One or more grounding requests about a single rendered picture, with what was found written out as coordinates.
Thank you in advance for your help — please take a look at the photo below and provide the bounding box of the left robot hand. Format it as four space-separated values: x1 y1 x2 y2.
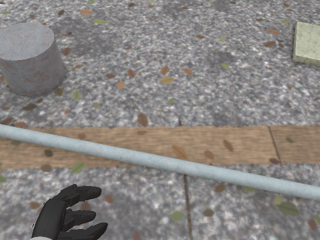
31 184 108 240

